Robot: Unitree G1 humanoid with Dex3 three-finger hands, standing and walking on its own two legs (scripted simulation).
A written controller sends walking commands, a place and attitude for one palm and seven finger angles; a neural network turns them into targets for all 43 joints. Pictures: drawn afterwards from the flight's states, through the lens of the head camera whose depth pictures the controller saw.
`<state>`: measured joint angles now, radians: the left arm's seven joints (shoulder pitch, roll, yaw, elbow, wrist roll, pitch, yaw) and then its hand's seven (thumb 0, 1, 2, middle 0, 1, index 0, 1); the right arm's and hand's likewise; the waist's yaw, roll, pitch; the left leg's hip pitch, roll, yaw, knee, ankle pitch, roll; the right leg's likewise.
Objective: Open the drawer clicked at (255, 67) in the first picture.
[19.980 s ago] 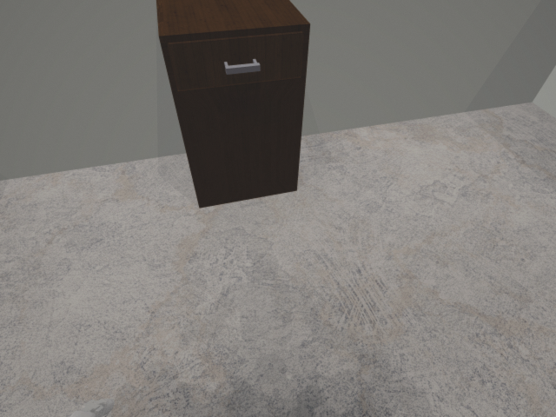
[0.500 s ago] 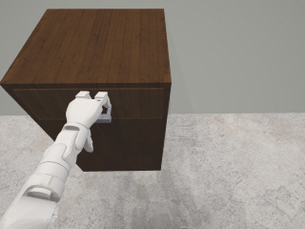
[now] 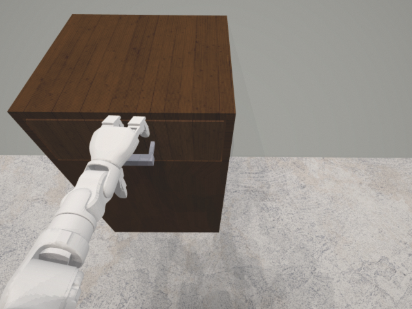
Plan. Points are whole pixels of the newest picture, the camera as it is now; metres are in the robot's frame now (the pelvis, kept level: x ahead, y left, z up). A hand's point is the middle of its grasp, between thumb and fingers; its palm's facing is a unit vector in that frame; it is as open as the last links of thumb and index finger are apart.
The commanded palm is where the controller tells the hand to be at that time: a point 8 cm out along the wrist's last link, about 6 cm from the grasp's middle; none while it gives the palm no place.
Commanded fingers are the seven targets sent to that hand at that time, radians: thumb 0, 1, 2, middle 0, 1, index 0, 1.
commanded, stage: move the hooked fingers above the handle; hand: left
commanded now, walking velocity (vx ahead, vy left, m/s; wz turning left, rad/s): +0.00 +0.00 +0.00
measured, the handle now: (130, 152) +0.47 +0.20 -0.04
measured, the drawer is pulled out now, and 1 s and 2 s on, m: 0.00 0.00 0.00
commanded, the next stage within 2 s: lower the fingers behind the handle in 1.08 s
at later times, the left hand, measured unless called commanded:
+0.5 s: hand (125, 151) +0.43 +0.19 +0.03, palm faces +0.06 -0.07 -1.00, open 13.8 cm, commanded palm +0.39 +0.22 +0.08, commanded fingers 0.00 -0.50 0.30 -0.30 -1.20 -0.30 -1.20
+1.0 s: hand (125, 152) +0.43 +0.19 +0.02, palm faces +0.04 -0.04 -1.00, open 13.8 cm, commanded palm +0.40 +0.22 +0.07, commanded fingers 0.00 -0.50 0.30 -0.30 -1.20 -0.30 -1.20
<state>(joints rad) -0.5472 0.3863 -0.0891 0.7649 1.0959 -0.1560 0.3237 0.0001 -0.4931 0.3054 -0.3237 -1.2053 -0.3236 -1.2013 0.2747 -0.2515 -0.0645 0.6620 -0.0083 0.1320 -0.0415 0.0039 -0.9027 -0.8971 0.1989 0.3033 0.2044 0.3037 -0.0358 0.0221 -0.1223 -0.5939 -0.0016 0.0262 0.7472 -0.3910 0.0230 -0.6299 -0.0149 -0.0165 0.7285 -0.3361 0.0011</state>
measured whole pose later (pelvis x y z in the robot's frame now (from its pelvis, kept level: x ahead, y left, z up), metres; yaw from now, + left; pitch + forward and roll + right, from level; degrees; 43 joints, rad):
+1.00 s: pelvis +0.00 +0.00 +0.00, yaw +0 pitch +15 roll +0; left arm -0.60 0.39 -0.07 0.83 1.11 -0.11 0.39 0.00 -0.49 0.31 -0.33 -1.21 -0.32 -1.20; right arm 0.25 -0.26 -0.06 0.67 -0.01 0.13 -0.04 0.00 -0.90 -0.90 0.20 0.30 0.20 0.30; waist -0.05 0.03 -0.12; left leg -0.63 0.00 0.03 0.76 -0.39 0.02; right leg -0.67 -0.01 -0.01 0.75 -0.34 0.00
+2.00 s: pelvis +0.00 +0.00 -0.02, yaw +0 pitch +20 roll -1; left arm -0.54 0.43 -0.04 0.87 1.12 -0.15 0.42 0.00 -0.49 0.31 -0.29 -1.21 -0.32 -1.20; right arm 0.31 -0.25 -0.09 0.71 -0.03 0.13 -0.02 0.00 -0.90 -0.90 0.20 0.30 0.20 0.30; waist -0.03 0.04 -0.17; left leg -0.81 0.00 0.01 0.93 -0.46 0.03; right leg -0.83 -0.01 -0.03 0.88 -0.39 0.00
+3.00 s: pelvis -0.01 +0.00 -0.04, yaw +0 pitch +22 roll -1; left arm -0.62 0.43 -0.05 0.97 1.11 -0.06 0.42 0.00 -0.44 0.33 -0.28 -1.20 -0.31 -1.21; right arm 0.30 -0.24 -0.06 0.71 -0.03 0.12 -0.03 0.00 -0.90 -0.90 0.20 0.30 0.20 0.30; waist -0.06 0.04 -0.18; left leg -0.92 0.01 0.00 1.01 -0.48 0.02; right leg -0.93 0.00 -0.04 0.96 -0.41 -0.01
